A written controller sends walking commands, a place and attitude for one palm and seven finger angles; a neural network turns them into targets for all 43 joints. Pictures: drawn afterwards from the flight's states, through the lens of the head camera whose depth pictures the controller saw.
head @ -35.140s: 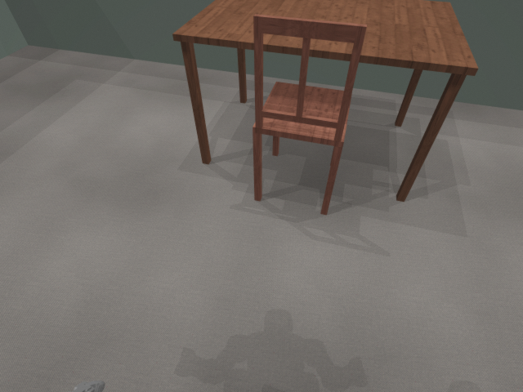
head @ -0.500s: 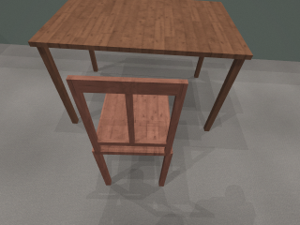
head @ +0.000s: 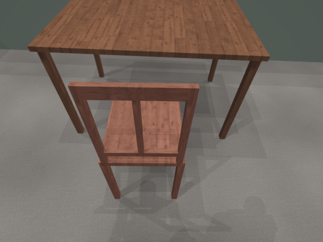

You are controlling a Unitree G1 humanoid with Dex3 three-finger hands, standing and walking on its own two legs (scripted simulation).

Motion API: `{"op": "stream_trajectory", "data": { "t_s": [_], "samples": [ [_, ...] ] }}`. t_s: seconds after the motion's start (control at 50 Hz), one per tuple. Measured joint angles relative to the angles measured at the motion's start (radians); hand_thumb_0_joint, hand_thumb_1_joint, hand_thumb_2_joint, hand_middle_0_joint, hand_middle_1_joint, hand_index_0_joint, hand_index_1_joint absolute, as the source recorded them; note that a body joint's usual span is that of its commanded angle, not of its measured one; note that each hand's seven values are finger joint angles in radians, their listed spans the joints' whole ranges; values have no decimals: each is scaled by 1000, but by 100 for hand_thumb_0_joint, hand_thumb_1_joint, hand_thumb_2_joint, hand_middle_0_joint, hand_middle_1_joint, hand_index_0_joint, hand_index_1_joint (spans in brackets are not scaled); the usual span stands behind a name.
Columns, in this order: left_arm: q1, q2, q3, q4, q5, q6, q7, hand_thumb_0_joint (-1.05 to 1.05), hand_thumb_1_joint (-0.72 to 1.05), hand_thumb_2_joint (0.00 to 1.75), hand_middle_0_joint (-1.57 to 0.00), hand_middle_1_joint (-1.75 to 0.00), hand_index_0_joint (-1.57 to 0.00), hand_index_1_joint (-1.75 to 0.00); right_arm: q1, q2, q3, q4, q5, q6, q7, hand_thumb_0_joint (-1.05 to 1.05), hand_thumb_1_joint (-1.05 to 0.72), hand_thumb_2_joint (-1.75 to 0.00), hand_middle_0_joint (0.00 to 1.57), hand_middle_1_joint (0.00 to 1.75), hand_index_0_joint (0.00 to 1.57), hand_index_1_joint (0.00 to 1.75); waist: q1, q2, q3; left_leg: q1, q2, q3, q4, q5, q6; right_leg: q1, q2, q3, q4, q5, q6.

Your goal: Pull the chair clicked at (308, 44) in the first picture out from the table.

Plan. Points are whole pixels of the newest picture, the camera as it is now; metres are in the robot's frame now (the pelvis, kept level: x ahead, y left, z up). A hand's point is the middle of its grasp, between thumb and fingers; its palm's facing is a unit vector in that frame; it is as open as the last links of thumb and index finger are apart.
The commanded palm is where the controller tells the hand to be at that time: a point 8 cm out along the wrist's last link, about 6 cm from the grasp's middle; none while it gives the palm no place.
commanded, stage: look again from close up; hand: left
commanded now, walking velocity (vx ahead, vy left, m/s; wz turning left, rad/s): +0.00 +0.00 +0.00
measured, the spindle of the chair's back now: (139, 129) +0.49 +0.11 -0.08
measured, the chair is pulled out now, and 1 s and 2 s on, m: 0.28 0.28 0.28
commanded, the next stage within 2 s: shuffle to correct the standing spot in 0.02 s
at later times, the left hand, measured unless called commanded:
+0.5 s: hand out of the picture +0.00 +0.12 -0.18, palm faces +0.03 -0.98 -0.20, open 7.4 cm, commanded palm none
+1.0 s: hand out of the picture +0.05 +0.09 -0.18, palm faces +0.07 -0.98 -0.21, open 7.4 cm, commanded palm none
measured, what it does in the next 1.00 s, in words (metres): steps on the spot: left foot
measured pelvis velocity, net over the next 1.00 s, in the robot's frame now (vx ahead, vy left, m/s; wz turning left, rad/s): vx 0.06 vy -0.07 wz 0.00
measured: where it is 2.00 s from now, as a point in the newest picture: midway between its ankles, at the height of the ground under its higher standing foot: outside the picture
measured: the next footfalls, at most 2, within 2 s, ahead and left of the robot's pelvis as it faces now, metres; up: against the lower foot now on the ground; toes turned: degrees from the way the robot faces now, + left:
left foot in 0.72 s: +0.10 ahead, +0.04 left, +0.00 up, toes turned +1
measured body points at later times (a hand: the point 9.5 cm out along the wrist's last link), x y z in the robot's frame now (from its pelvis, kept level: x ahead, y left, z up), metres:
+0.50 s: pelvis +0.03 -0.05 -0.01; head +0.04 -0.06 +0.44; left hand +0.00 +0.17 -0.16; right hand -0.01 -0.27 -0.17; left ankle +0.02 +0.06 -0.74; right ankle -0.02 -0.14 -0.74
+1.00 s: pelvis +0.06 -0.07 -0.01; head +0.09 -0.08 +0.44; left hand +0.05 +0.14 -0.16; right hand +0.14 -0.28 -0.17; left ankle +0.09 +0.03 -0.74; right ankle -0.02 -0.14 -0.74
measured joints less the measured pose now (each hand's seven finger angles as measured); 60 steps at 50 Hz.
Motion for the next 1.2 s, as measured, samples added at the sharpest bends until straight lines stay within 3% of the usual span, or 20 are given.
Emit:
{"op": "stream_trajectory", "data": {
  "t_s": [0.22, 0.3, 0.4, 0.46, 0.52, 0.62, 0.68, 0.74, 0.8, 0.92, 1.08, 1.2],
  "samples": [
    [9, -10, 2, 2, 0, -1, -2, 0, 91, 90, -20, -30, -20, -29, 2, 5, -2, 5, -2, -2, -3, 1, -91, -90, 20, 30, 20, 30, -3, -2, -3, -1, 7, -1, 6, -6, -9, -3, 7, 0, 9, -7, -9],
    [16, -5, 10, -3, 6, 13, -12, 0, 91, 90, -20, -30, -20, -29, 12, 12, -12, 1, -7, 4, -5, 1, -91, -90, 20, 30, 20, 30, -7, -13, -14, -10, 7, 0, 20, -18, -14, -27, 5, -2, 54, -39, -27],
    [27, 2, 28, -23, 14, 28, -27, 0, 91, 90, -20, -30, -20, -29, 25, 10, -28, -15, -13, 7, -13, 1, -90, -90, 20, 30, 21, 30, -3, -15, -19, -35, 25, 15, 65, -50, -32, -85, 6, -36, 127, -73, -52],
    [28, 0, 34, -28, 15, 26, -30, 0, 91, 90, -20, -30, -20, -29, 43, -3, -35, -18, -15, 8, -18, 1, -90, -90, 20, 30, 21, 30, -13, 13, -23, -48, 54, -8, 107, -79, -54, -68, 32, -60, 113, -70, -61],
    [35, -4, 37, -44, 11, 7, -22, 0, 91, 90, -20, -30, -20, -29, 53, -11, -34, -13, -14, 20, -19, 1, -90, -90, 20, 30, 20, 30, -11, 32, -26, -90, 82, -38, 213, -168, -56, -42, 63, -93, 83, -78, -86],
    [46, -21, 37, -49, 13, -11, -8, 0, 91, 90, -20, -30, -20, -29, 15, -16, -39, -21, -14, 25, -22, 1, -91, -90, 20, 30, 20, 30, 11, 20, 6, -197, 87, -54, 484, -299, -59, 6, 87, -119, 54, -87, -115],
    [62, -37, 29, -31, 10, -12, -4, 0, 91, 90, -20, -30, -20, -29, -33, -16, -32, -39, -10, 20, -24, 1, -91, -90, 20, 30, 20, 30, 22, 8, 21, -190, 81, -45, 404, -244, -68, 29, 95, -112, 58, -103, -113],
    [76, -54, 16, -6, -1, -8, -7, 0, 90, 90, -20, -30, -20, -29, -78, -17, -23, -55, -6, -1, -33, 1, -92, -90, 20, 30, 20, 30, 22, 4, 34, -119, 75, -43, 210, -49, -54, 35, 103, -99, 109, -142, -103],
    [56, -53, 15, 6, -3, 10, 0, 0, 90, 90, -20, -30, -20, -29, -101, -1, -13, -68, 1, -12, -34, 1, -93, -90, 20, 30, 20, 30, 29, -32, 37, -92, 50, -26, 199, -81, -42, 46, 75, -86, 126, -141, -81],
    [2, -50, 14, -40, -3, 2, 8, 0, 90, 90, -20, -30, -20, -29, -129, 0, -8, -87, 6, 8, -31, 1, -92, -90, 20, 30, 20, 30, 42, -4, 22, -80, 40, -32, 121, -39, -49, 60, 74, -91, 50, -120, -91],
    [-19, 9, 30, -94, 0, 3, 18, 1, 91, 90, -20, -30, -20, -29, -122, -10, -17, -109, 1, 27, -22, 0, -92, -90, 20, 30, 21, 30, 22, 21, 14, -84, 51, -25, 106, -15, -55, 41, 83, -83, 56, -102, -100],
    [19, 31, 21, -169, 11, -17, 21, 0, 91, 90, -20, -30, -20, -29, -57, -50, -19, -195, -7, 32, 1, 0, -91, -90, 20, 30, 20, 30, -1, 45, -1, -166, 67, -91, 322, -136, -46, -5, 112, -75, 108, -102, -108]
  ]
}}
